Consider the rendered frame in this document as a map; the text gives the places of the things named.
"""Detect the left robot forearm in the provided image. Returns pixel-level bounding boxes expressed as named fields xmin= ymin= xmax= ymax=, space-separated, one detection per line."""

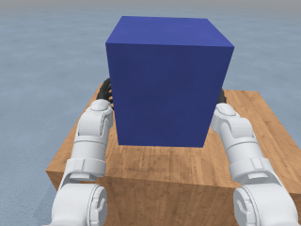
xmin=52 ymin=99 xmax=114 ymax=220

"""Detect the robot right hand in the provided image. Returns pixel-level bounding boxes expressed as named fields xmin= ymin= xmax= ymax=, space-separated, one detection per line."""
xmin=217 ymin=89 xmax=227 ymax=104

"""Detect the left robot upper arm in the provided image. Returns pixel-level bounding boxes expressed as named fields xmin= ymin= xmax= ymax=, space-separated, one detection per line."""
xmin=41 ymin=183 xmax=107 ymax=226

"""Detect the pedestal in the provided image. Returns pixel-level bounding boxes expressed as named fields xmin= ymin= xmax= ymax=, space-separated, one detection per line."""
xmin=45 ymin=83 xmax=301 ymax=226

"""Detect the carton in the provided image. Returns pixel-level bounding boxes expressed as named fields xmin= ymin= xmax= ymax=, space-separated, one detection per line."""
xmin=105 ymin=16 xmax=234 ymax=148

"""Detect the right robot forearm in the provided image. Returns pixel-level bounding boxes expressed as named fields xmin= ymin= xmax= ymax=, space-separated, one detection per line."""
xmin=210 ymin=103 xmax=298 ymax=221

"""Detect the right robot upper arm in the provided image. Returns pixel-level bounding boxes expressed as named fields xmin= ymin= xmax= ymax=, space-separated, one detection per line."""
xmin=233 ymin=183 xmax=301 ymax=226

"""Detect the robot left hand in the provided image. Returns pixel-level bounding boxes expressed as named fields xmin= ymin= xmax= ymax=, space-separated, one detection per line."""
xmin=96 ymin=78 xmax=114 ymax=110

